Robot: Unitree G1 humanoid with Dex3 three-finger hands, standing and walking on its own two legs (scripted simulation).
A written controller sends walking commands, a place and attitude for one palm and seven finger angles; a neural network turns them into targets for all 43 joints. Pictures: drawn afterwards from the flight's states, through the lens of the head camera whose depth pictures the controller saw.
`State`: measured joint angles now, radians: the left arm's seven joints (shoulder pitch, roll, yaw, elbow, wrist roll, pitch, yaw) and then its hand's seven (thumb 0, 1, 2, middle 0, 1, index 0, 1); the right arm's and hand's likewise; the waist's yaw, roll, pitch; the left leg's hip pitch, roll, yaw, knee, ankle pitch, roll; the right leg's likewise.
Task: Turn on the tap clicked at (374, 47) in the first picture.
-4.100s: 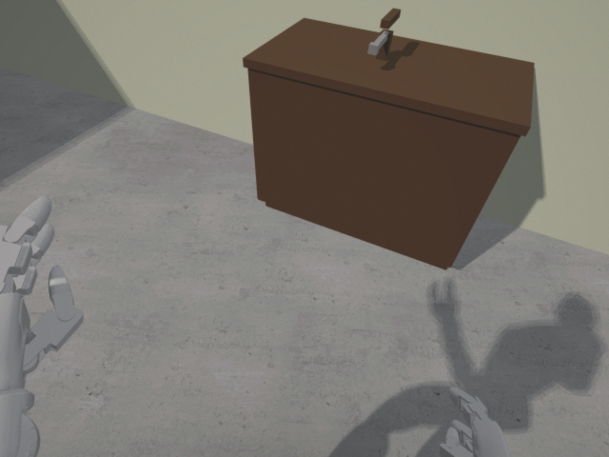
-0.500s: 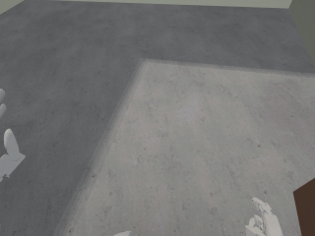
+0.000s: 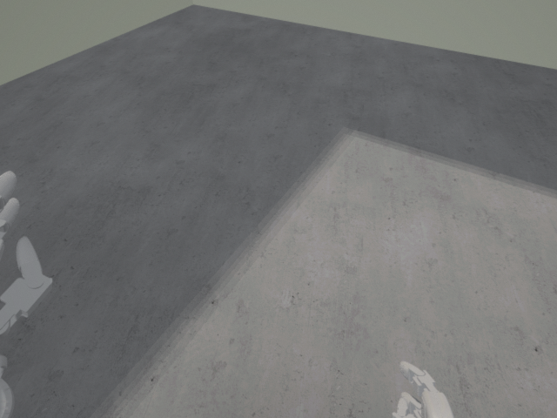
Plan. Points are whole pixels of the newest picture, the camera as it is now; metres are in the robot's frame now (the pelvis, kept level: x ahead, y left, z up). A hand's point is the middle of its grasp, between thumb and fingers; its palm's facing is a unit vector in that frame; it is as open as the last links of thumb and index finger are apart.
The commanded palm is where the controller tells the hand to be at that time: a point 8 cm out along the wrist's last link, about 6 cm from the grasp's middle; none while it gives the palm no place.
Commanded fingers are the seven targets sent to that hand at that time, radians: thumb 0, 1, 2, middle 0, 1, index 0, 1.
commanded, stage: walk to a spot facing it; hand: left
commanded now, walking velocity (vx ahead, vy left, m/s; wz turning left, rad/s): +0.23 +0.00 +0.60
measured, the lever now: out of the picture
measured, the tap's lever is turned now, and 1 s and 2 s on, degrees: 0 0 0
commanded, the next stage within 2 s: turn to face it in 1.04 s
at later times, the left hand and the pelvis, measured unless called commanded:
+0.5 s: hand (32, 269) +0.23 +0.30 +0.16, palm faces +0.59 -0.69 -0.43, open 7.4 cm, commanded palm +0.14 +0.33 +0.18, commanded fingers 0.00 0.90 0.90 -0.20 -0.30 -0.20 -0.30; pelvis +0.07 +0.01 -0.01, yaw +15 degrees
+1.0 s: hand (35, 290) +0.21 +0.29 +0.15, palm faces +0.77 -0.51 -0.37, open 7.4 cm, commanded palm +0.12 +0.30 +0.18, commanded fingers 0.00 0.90 0.90 -0.20 -0.30 -0.20 -0.30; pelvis +0.14 -0.02 +0.00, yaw +34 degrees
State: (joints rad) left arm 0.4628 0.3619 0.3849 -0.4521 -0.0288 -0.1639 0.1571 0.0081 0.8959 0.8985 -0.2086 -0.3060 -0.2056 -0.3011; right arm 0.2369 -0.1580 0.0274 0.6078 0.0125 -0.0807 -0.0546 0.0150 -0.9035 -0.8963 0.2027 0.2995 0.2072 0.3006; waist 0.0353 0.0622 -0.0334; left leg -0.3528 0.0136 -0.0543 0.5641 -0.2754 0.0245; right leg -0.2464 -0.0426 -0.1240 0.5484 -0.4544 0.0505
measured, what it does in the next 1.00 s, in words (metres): walks ahead, turning left: left foot, then right foot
